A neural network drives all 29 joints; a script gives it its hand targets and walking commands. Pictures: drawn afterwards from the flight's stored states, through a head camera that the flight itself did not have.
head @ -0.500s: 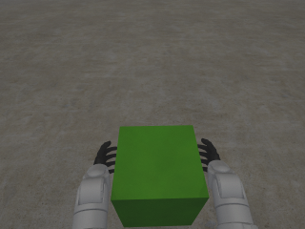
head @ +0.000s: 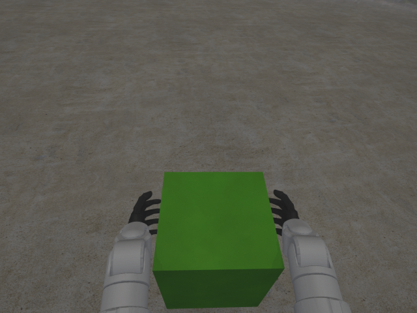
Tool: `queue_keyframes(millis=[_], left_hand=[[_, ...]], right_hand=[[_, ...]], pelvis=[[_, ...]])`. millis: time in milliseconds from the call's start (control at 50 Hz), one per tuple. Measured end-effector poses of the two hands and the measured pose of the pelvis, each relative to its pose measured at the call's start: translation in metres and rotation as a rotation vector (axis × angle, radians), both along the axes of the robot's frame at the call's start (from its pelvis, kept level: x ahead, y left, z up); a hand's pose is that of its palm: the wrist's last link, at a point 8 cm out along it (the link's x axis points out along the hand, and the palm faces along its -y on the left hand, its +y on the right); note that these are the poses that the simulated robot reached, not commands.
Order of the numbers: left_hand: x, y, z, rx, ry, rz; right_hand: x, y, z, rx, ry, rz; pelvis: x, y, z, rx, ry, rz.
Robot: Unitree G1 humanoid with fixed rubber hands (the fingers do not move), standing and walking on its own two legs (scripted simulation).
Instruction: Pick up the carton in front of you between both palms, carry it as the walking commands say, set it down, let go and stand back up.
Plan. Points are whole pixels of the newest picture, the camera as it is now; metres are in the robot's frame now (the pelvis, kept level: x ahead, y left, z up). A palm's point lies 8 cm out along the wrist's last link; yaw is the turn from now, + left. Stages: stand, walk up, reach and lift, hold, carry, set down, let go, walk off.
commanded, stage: hold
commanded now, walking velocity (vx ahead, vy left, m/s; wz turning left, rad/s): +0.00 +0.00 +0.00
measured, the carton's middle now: (213, 242) +0.30 +0.00 -0.04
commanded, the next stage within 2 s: set down in 0.14 s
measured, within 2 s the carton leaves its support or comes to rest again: neither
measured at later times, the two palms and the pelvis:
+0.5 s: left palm (135, 222) +0.33 +0.17 -0.01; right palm (270, 218) +0.33 -0.13 +0.00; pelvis -0.01 +0.02 -0.02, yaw -1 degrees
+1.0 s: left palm (150, 247) +0.37 +0.17 -0.21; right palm (253, 240) +0.39 -0.13 -0.20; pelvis -0.04 -0.01 -0.13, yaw -2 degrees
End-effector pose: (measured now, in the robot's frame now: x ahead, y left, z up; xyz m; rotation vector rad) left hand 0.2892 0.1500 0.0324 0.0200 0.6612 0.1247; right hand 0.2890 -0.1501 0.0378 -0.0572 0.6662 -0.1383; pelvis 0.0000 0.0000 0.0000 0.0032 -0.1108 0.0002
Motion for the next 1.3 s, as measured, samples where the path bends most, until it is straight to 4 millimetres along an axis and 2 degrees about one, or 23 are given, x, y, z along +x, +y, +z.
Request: queue_keyframes(millis=[140, 260, 360, 440, 500, 560, 660, 780, 860, 1080, 1300], left_hand=[[0.000, 0.016, 0.000, -0.009, 0.003, 0.008], [0.007, 0.020, 0.000, -0.028, 0.004, 0.012], [0.020, 0.020, -0.006, -0.066, 0.015, 0.037], [0.033, 0.020, -0.021, -0.071, 0.034, 0.050], [0.040, 0.020, -0.040, -0.063, 0.048, 0.051], [0.046, 0.019, -0.068, -0.048, 0.059, 0.048], [0.049, 0.017, -0.128, -0.019, 0.055, 0.045], [0.056, 0.015, -0.192, -0.025, 0.021, 0.061], [0.066, 0.015, -0.215, -0.036, -0.014, 0.074], [0.091, 0.020, -0.260, -0.053, 0.008, 0.096], [0.105, 0.024, -0.334, -0.045, 0.021, 0.104]], right_hand=[[0.002, 0.016, 0.002, -0.009, 0.003, 0.007], [0.006, 0.020, 0.002, -0.005, 0.005, -0.005], [0.018, 0.020, -0.006, 0.016, 0.015, -0.020], [0.033, 0.020, -0.021, 0.008, 0.034, -0.006], [0.043, 0.020, -0.039, -0.006, 0.049, 0.010], [0.052, 0.020, -0.065, -0.017, 0.060, 0.027], [0.061, 0.018, -0.124, -0.022, 0.057, 0.046], [0.071, 0.015, -0.190, 0.012, 0.024, 0.032], [0.082, 0.015, -0.214, 0.046, -0.010, 0.017], [0.109, 0.021, -0.259, 0.058, 0.012, 0.013], [0.129, 0.025, -0.331, 0.036, 0.024, 0.042]], pelvis=[[0.000, 0.014, 0.000, -0.004, -0.001, -0.006], [-0.001, 0.021, 0.000, -0.005, -0.001, -0.009], [-0.003, 0.022, -0.005, -0.002, 0.010, -0.013], [-0.007, 0.020, -0.010, 0.001, 0.040, -0.017], [-0.010, 0.016, -0.016, 0.001, 0.094, -0.015], [-0.015, 0.011, -0.022, -0.004, 0.175, -0.008], [-0.024, 0.002, -0.039, -0.018, 0.346, 0.001], [-0.031, -0.008, -0.071, -0.022, 0.563, -0.007], [-0.035, -0.012, -0.095, -0.017, 0.665, -0.017], [-0.041, -0.012, -0.147, -0.020, 0.799, -0.021], [-0.051, -0.003, -0.205, -0.034, 0.907, -0.031]])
